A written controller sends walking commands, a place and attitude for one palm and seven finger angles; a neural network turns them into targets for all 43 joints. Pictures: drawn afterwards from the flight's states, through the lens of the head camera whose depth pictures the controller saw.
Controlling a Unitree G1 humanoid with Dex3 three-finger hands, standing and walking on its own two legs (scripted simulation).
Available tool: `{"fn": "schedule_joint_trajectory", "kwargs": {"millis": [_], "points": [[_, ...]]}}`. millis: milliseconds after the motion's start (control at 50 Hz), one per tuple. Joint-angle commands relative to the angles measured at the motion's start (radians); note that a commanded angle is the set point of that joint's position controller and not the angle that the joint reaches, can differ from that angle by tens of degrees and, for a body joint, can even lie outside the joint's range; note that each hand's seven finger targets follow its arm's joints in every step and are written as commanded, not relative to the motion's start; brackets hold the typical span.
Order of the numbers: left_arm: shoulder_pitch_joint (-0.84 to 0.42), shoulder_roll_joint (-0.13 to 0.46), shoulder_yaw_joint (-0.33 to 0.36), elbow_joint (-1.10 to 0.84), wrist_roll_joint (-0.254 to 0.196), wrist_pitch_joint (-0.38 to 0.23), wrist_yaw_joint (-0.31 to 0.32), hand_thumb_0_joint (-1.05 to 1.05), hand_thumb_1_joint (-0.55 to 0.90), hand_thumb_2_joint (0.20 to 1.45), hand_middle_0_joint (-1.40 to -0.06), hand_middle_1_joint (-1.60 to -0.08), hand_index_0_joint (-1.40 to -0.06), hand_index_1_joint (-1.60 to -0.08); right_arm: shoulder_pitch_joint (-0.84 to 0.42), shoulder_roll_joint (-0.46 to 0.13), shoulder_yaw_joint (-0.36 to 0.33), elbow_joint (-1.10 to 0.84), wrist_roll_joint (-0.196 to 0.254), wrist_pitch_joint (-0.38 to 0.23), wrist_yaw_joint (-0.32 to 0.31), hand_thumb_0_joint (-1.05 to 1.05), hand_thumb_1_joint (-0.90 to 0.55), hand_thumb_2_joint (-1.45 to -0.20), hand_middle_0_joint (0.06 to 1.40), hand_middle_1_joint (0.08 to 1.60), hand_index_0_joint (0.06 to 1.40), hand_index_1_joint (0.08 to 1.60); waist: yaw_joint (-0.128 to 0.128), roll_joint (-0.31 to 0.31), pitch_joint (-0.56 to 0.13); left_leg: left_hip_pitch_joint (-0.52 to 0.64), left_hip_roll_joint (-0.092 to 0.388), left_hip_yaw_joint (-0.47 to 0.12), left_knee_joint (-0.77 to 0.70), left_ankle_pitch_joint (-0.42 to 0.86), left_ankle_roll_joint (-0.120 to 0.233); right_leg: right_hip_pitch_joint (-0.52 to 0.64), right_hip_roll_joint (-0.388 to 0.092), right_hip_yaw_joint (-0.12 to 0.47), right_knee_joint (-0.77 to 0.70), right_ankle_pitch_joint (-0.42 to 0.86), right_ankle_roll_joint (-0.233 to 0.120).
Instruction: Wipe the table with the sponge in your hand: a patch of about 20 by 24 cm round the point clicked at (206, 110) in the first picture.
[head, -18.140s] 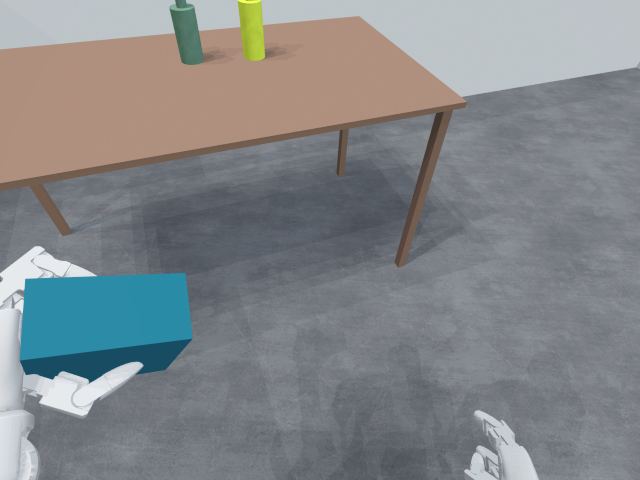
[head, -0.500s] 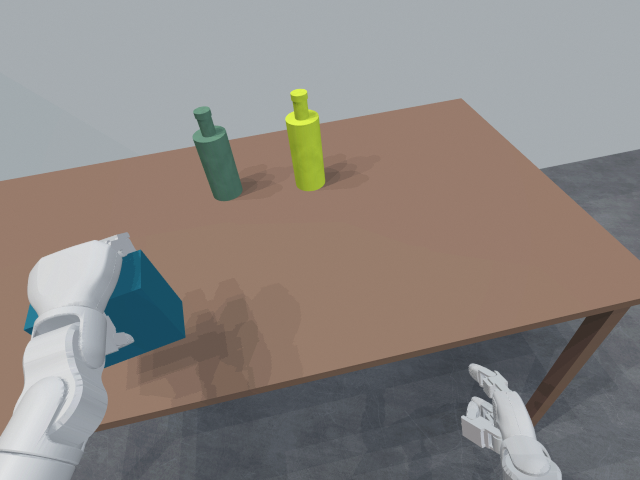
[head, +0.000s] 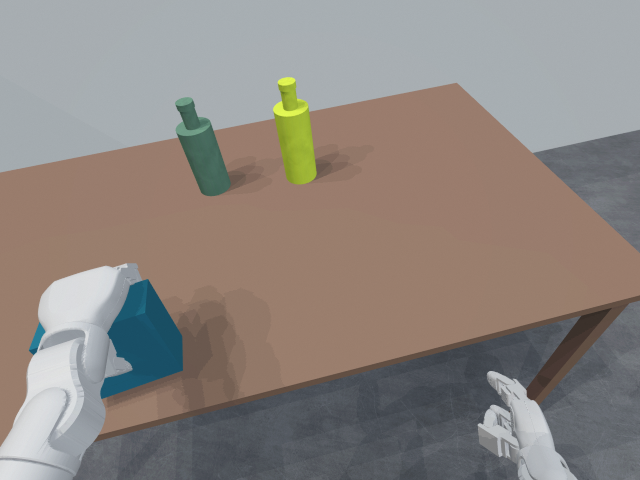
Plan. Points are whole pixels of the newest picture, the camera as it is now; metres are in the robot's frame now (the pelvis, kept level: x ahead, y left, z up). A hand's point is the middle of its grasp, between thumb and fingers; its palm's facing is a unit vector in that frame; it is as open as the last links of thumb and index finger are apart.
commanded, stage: move the sponge above the wiping area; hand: left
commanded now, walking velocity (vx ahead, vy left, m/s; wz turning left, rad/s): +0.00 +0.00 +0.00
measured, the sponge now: (123, 351) +0.24 +0.31 +0.03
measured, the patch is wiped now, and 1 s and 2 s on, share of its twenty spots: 0.00 0.00 0.00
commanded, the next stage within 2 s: none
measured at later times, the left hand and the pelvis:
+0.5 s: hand (136, 332) +0.25 +0.27 +0.07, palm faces -0.11 -0.10 -0.99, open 10.2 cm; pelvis +0.00 +0.01 +0.00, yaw +0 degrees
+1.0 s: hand (150, 328) +0.26 +0.25 +0.08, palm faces -0.07 -0.03 -1.00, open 10.2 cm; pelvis -0.01 -0.01 +0.00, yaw +0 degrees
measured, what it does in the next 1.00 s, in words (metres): stands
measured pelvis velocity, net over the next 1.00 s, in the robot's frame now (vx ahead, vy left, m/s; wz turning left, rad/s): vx -0.01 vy -0.01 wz -0.01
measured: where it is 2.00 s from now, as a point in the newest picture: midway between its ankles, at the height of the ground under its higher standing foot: outside the picture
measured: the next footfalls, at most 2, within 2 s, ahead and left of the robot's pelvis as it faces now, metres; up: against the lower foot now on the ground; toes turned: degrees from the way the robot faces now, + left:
none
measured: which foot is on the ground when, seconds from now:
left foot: down 0.00-1.00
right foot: down 0.00-1.00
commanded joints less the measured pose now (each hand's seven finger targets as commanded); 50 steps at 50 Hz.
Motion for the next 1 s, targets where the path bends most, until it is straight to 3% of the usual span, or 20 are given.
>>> {"fn": "schedule_joint_trajectory", "kwargs": {"millis": [0,40,100,140,180,280,300,360,440,460,540,560,640,700,800,840,920,940,960,980], "points": [[-0.235,0.272,0.151,-0.337,0.039,-0.154,0.019,0.000,0.100,1.300,-1.200,-1.600,-1.200,-1.600,-0.158,-0.076,-0.028,-0.195,-0.023,-0.080,-0.014,0.000,-0.900,-0.900,0.200,0.300,0.200,0.300,0.015,-0.101,-0.299,0.184,-0.024,-0.036,0.022,0.247,0.046,0.018,-0.001,0.056,-0.053,0.289,-0.029],[-0.268,0.371,0.262,-0.347,0.055,-0.209,0.072,0.000,0.100,1.300,-1.200,-1.600,-1.200,-1.600,-0.148,-0.080,-0.034,-0.176,-0.034,-0.087,-0.027,0.000,-0.900,-0.900,0.200,0.300,0.200,0.300,0.027,-0.057,-0.267,0.199,-0.016,-0.055,0.019,0.232,0.036,-0.013,0.013,0.097,-0.074,0.244,-0.049],[-0.315,0.266,0.217,-0.275,0.075,-0.234,0.163,0.000,0.100,1.300,-1.200,-1.600,-1.200,-1.600,-0.107,-0.070,-0.048,-0.151,-0.036,-0.088,-0.030,0.000,-0.900,-0.900,0.200,0.300,0.200,0.300,0.017,0.015,-0.243,0.198,0.001,-0.059,0.009,0.260,0.020,-0.066,0.008,0.067,-0.077,0.214,-0.055],[-0.333,0.295,0.258,-0.220,0.072,-0.190,0.207,0.000,0.100,1.300,-1.200,-1.600,-1.200,-1.600,-0.140,-0.079,-0.051,-0.136,-0.028,-0.082,-0.024,0.000,-0.900,-0.900,0.200,0.300,0.200,0.300,0.033,0.059,-0.226,0.188,-0.001,-0.063,-0.002,0.231,0.009,-0.069,0.014,0.087,-0.083,0.177,-0.070],[-0.303,0.240,0.219,-0.185,0.054,-0.139,0.224,0.000,0.100,1.300,-1.200,-1.600,-1.200,-1.600,-0.139,-0.075,-0.055,-0.139,-0.019,-0.078,-0.014,0.000,-0.900,-0.900,0.200,0.300,0.200,0.300,0.038,0.017,-0.271,0.174,0.004,-0.046,-0.003,0.256,0.007,-0.031,0.004,0.046,-0.065,0.210,-0.056],[-0.172,0.152,0.094,-0.174,0.027,-0.010,0.135,0.000,0.100,1.300,-1.200,-1.600,-1.200,-1.600,-0.192,-0.086,-0.038,-0.167,-0.002,-0.058,0.014,0.000,-0.900,-0.900,0.200,0.300,0.200,0.300,0.032,-0.056,-0.264,0.130,-0.005,-0.040,-0.023,0.264,0.011,0.025,-0.002,0.022,-0.048,0.262,-0.037],[-0.159,0.102,0.032,-0.185,0.019,0.002,0.104,0.000,0.100,1.300,-1.200,-1.600,-1.200,-1.600,-0.199,-0.083,-0.035,-0.179,0.001,-0.053,0.016,0.000,-0.900,-0.900,0.200,0.300,0.200,0.300,0.020,-0.074,-0.236,0.123,-0.006,-0.039,-0.025,0.254,0.017,0.019,-0.004,0.016,-0.053,0.265,-0.031],[-0.175,0.103,0.002,-0.246,0.025,-0.005,0.042,0.000,0.100,1.300,-1.200,-1.600,-1.200,-1.600,-0.201,-0.080,-0.024,-0.200,0.003,-0.051,0.018,0.000,-0.900,-0.900,0.200,0.300,0.200,0.300,0.008,-0.094,-0.223,0.123,-0.007,-0.050,-0.027,0.207,0.029,-0.001,0.003,0.009,-0.053,0.210,-0.030],[-0.230,0.254,0.131,-0.412,0.064,-0.111,0.061,0.000,0.100,1.300,-1.200,-1.600,-1.200,-1.600,-0.191,-0.072,-0.025,-0.208,-0.020,-0.066,0.008,0.000,-0.900,-0.900,0.200,0.300,0.200,0.300,0.035,-0.059,-0.279,0.182,0.000,-0.081,-0.021,0.229,0.031,0.009,0.019,0.057,-0.051,0.209,-0.045],[-0.236,0.227,0.120,-0.444,0.083,-0.135,0.083,0.000,0.100,1.300,-1.200,-1.600,-1.200,-1.600,-0.167,-0.055,-0.023,-0.211,-0.026,-0.074,0.004,0.000,-0.900,-0.900,0.200,0.300,0.200,0.300,0.038,-0.038,-0.317,0.197,0.001,-0.079,-0.011,0.266,0.033,0.011,0.014,0.037,-0.040,0.210,-0.044],[-0.242,0.312,0.253,-0.364,0.102,-0.144,0.189,0.000,0.100,1.300,-1.200,-1.600,-1.200,-1.600,-0.160,-0.072,-0.040,-0.162,-0.037,-0.066,0.003,0.000,-0.900,-0.900,0.200,0.300,0.200,0.300,0.057,0.008,-0.253,0.199,0.010,-0.090,-0.020,0.263,0.009,-0.018,0.028,0.094,-0.072,0.192,-0.070],[-0.278,0.222,0.186,-0.348,0.095,-0.127,0.208,0.000,0.100,1.300,-1.200,-1.600,-1.200,-1.600,-0.159,-0.055,-0.036,-0.164,-0.031,-0.063,0.007,0.000,-0.900,-0.900,0.200,0.300,0.200,0.300,0.043,0.022,-0.265,0.188,0.009,-0.071,-0.021,0.262,0.007,-0.018,0.017,0.065,-0.065,0.187,-0.063],[-0.240,0.203,0.171,-0.224,0.044,-0.019,0.210,0.000,0.100,1.300,-1.200,-1.600,-1.200,-1.600,-0.232,-0.074,-0.032,-0.146,-0.008,-0.052,0.014,0.000,-0.900,-0.900,0.200,0.300,0.200,0.300,0.051,-0.015,-0.201,0.159,0.000,-0.056,-0.047,0.172,0.000,-0.015,0.013,0.074,-0.095,0.133,-0.059],[-0.232,0.078,0.003,-0.211,0.028,0.036,0.136,0.000,0.100,1.300,-1.200,-1.600,-1.200,-1.600,-0.245,-0.074,-0.024,-0.163,0.005,-0.049,0.015,0.000,-0.900,-0.900,0.200,0.300,0.200,0.300,0.024,-0.054,-0.192,0.136,-0.008,-0.043,-0.059,0.148,0.011,-0.008,0.004,0.034,-0.090,0.133,-0.037],[-0.269,0.099,-0.052,-0.248,0.055,0.008,0.020,0.000,0.100,1.300,-1.200,-1.600,-1.200,-1.600,-0.225,-0.076,-0.012,-0.184,0.001,-0.050,0.009,0.000,-0.900,-0.900,0.200,0.300,0.200,0.300,0.001,-0.122,-0.190,0.126,-0.023,-0.049,-0.048,0.091,0.036,-0.020,0.007,0.039,-0.091,0.095,-0.029],[-0.328,0.229,0.062,-0.273,0.079,-0.045,0.027,0.000,0.100,1.300,-1.200,-1.600,-1.200,-1.600,-0.229,-0.078,-0.011,-0.177,-0.010,-0.058,-0.002,0.000,-0.900,-0.900,0.200,0.300,0.200,0.300,0.012,-0.113,-0.196,0.146,-0.024,-0.053,-0.038,0.062,0.036,-0.028,0.015,0.086,-0.108,0.052,-0.038],[-0.416,0.315,0.194,-0.259,0.104,-0.164,0.113,0.000,0.100,1.300,-1.200,-1.600,-1.200,-1.600,-0.177,-0.068,-0.026,-0.149,-0.028,-0.075,-0.030,0.000,-0.900,-0.900,0.200,0.300,0.200,0.300,0.034,-0.063,-0.249,0.188,-0.029,-0.049,-0.026,0.131,0.028,-0.012,0.016,0.096,-0.114,0.091,-0.053],[-0.416,0.396,0.277,-0.266,0.105,-0.169,0.144,0.000,0.100,1.300,-1.200,-1.600,-1.200,-1.600,-0.183,-0.075,-0.030,-0.142,-0.029,-0.078,-0.034,0.000,-0.900,-0.900,0.200,0.300,0.200,0.300,0.049,-0.031,-0.251,0.193,-0.029,-0.061,-0.030,0.121,0.024,-0.004,0.025,0.135,-0.121,0.074,-0.067],[-0.437,0.285,0.203,-0.274,0.097,-0.171,0.168,0.000,0.100,1.300,-1.200,-1.600,-1.200,-1.600,-0.186,-0.050,-0.027,-0.153,-0.025,-0.084,-0.032,0.000,-0.900,-0.900,0.200,0.300,0.200,0.300,0.040,0.001,-0.278,0.196,-0.030,-0.043,-0.026,0.166,0.022,0.009,0.017,0.105,-0.105,0.119,-0.065],[-0.388,0.303,0.239,-0.226,0.086,-0.161,0.194,0.000,0.100,1.300,-1.200,-1.600,-1.200,-1.600,-0.170,-0.059,-0.037,-0.140,-0.026,-0.084,-0.031,0.000,-0.900,-0.900,0.200,0.300,0.200,0.300,0.052,-0.007,-0.268,0.198,-0.024,-0.043,-0.024,0.190,0.017,0.007,0.016,0.106,-0.106,0.142,-0.068]]}}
